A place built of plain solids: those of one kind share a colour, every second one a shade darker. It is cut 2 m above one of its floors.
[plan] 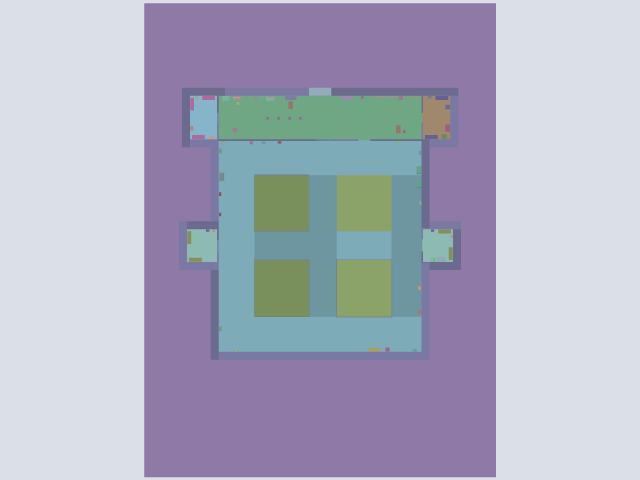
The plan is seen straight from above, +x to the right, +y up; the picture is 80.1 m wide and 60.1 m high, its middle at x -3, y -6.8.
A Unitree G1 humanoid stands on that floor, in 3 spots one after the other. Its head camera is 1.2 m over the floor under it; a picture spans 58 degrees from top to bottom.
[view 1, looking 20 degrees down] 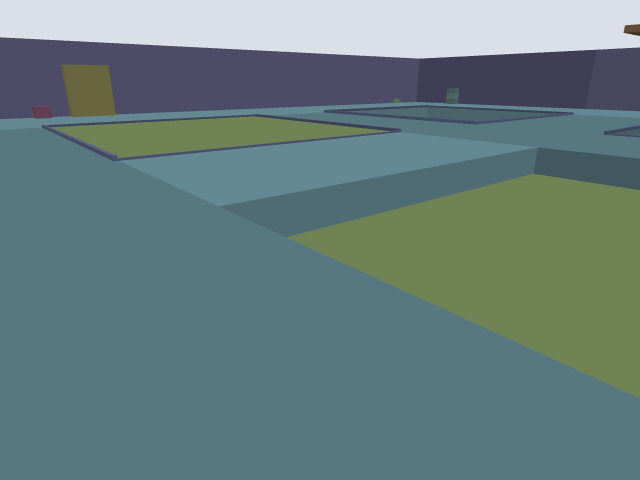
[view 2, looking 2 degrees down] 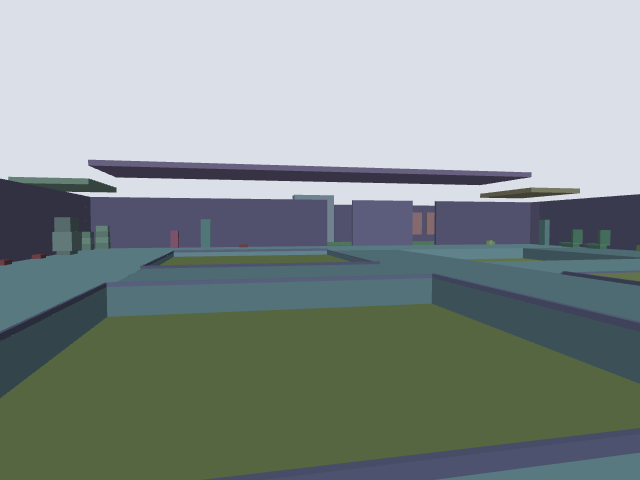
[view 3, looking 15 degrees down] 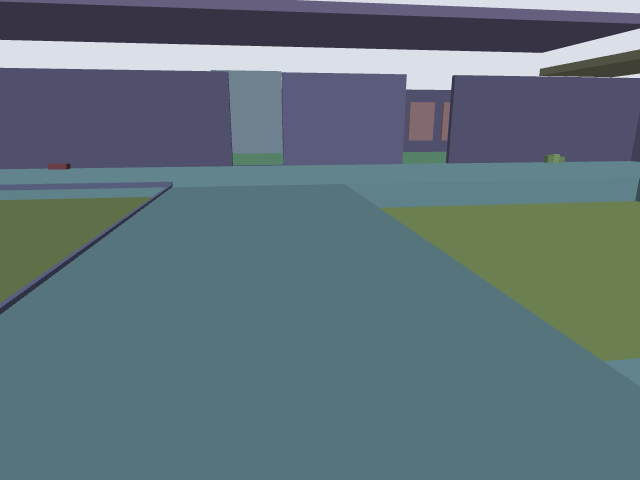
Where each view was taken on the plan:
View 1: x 7.86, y -1.70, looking -129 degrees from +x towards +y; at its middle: step_tier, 5.03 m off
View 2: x -8.89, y -18.30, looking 78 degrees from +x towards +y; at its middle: wall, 24.45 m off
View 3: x -2.64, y -7.50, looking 82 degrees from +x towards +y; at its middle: floor_gang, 4.64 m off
